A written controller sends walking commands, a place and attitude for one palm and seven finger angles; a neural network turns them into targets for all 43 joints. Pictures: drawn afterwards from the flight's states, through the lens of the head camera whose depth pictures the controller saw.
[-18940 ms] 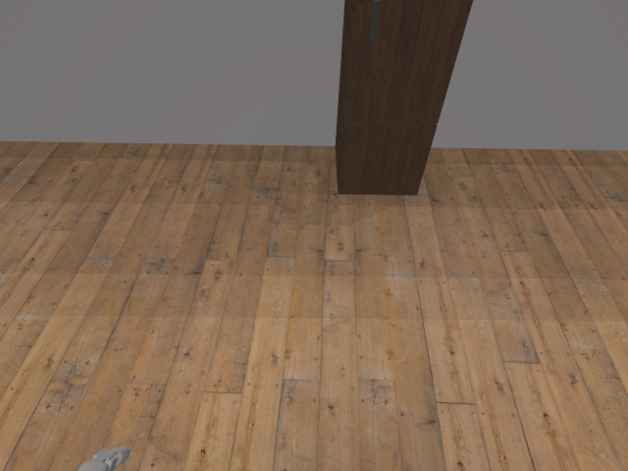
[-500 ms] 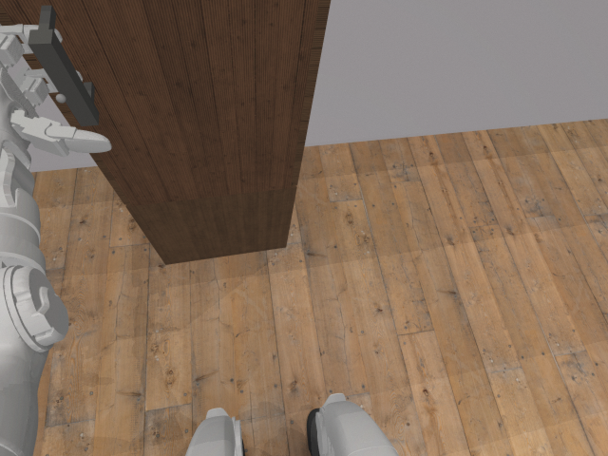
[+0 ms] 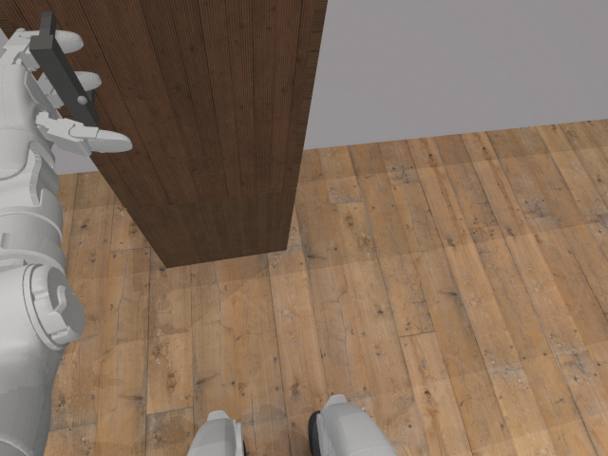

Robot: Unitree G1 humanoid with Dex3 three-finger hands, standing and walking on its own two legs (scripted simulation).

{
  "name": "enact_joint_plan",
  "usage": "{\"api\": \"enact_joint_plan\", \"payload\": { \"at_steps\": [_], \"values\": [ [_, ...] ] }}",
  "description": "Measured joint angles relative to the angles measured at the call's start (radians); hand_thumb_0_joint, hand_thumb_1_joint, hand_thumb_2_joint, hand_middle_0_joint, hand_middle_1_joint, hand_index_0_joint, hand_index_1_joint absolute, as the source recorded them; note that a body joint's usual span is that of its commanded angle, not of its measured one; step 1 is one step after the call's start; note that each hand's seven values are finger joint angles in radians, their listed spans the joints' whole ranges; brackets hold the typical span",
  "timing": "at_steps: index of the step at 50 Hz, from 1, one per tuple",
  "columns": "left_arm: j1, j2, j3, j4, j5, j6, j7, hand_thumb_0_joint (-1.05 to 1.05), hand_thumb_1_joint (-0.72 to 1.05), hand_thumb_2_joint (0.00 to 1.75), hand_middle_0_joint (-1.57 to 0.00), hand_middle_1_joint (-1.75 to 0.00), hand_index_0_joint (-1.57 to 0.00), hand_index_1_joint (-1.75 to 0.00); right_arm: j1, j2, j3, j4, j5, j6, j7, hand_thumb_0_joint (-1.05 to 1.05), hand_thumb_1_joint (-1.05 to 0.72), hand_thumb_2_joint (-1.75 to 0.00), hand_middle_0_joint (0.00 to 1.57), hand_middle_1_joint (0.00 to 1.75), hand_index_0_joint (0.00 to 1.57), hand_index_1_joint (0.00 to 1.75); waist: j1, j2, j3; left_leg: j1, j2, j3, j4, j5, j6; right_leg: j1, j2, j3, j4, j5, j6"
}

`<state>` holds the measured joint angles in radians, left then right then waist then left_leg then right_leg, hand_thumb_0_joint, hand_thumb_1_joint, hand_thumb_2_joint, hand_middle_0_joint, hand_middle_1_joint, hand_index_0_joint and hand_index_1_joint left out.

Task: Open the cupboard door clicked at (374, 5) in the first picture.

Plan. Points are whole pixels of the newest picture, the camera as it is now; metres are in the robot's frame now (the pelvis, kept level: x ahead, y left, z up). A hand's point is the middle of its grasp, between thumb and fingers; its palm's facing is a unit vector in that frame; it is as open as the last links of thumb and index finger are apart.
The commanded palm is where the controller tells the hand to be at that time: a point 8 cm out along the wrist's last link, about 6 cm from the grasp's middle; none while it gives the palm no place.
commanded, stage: slide the fingers in behind the handle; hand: left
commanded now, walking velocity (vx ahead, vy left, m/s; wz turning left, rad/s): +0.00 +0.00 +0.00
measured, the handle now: (70, 75) +0.58 +0.23 +0.09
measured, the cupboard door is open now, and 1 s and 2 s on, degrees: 0 0 43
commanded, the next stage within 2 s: close the thumb around the handle in 0.20 s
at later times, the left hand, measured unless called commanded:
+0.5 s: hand (81, 99) +0.54 +0.21 +0.09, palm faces +0.10 -0.99 -0.01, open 12.7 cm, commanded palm +0.51 +0.24 +0.09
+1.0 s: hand (92, 99) +0.53 +0.20 +0.10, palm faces +0.09 -1.00 -0.02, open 5.4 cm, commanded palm +0.51 +0.25 +0.09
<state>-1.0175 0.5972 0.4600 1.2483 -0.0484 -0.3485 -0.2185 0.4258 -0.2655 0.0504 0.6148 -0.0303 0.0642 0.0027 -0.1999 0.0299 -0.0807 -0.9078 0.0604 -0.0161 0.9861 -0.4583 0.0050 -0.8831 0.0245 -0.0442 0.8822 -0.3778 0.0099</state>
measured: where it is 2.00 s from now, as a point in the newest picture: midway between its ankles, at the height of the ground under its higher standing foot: outside the picture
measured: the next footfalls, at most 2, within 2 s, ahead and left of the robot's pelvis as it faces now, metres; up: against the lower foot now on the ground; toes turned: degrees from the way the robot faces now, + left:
none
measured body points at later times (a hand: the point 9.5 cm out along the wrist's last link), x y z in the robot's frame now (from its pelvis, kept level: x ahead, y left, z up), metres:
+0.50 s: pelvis +0.00 +0.00 +0.00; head +0.14 +0.03 +0.43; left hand +0.52 +0.27 +0.10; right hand -0.02 -0.26 -0.10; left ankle +0.00 +0.11 -0.68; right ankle +0.02 -0.13 -0.68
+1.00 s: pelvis +0.00 +0.00 +0.00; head +0.14 +0.01 +0.43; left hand +0.52 +0.26 +0.10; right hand -0.01 -0.26 -0.11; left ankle +0.00 +0.11 -0.68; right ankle +0.02 -0.13 -0.68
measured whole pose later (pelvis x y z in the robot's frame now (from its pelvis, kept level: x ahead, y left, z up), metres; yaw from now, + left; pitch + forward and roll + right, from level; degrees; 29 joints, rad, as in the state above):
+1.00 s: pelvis +0.00 +0.00 +0.00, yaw +0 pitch +22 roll -3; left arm -0.99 0.57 0.45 1.22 -0.04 -0.36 -0.20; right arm 0.43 -0.27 0.04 0.61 -0.03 0.06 0.01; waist -0.20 0.04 -0.08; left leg -0.89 0.06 -0.01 0.97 -0.46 0.00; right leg -0.87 0.03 -0.04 0.88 -0.38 0.01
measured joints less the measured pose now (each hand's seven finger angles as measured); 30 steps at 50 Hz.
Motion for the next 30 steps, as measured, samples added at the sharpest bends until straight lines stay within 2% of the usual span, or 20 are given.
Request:
{"api": "enact_joint_plan", "payload": {
  "at_steps": [19,24,30],
  "values": [
    [-0.010,-0.013,-0.025,0.000,-0.001,-0.011,0.027,-0.02,-0.48,0.31,-0.31,-1.22,-0.33,-1.22,0.009,-0.003,-0.004,0.011,-0.006,-0.004,0.003,0.00,-0.90,-0.89,0.21,0.30,0.20,0.30,0.003,0.002,0.001,-0.009,-0.007,-0.002,0.007,0.000,0.004,-0.006,-0.006,-0.001,0.005,-0.001,0.004],
    [-0.024,-0.005,-0.024,0.008,0.009,-0.007,0.028,-0.02,-0.36,0.36,-0.33,-1.23,-0.35,-1.24,0.008,-0.003,-0.002,0.011,-0.007,-0.006,0.002,0.00,-0.90,-0.89,0.21,0.30,0.20,0.30,-0.001,0.000,0.002,-0.016,-0.008,-0.006,0.009,0.001,0.003,-0.011,-0.007,-0.005,0.007,-0.001,0.003],
    [-0.010,-0.008,-0.030,-0.006,0.005,-0.006,0.027,-0.01,-0.11,0.47,-0.34,-1.25,-0.35,-1.26,0.010,-0.004,-0.004,0.009,-0.009,-0.005,0.005,0.00,-0.90,-0.89,0.21,0.30,0.20,0.30,0.000,0.003,-0.001,-0.013,-0.006,-0.005,0.006,0.000,0.002,-0.009,-0.005,-0.003,0.004,-0.001,0.002]
  ]
}}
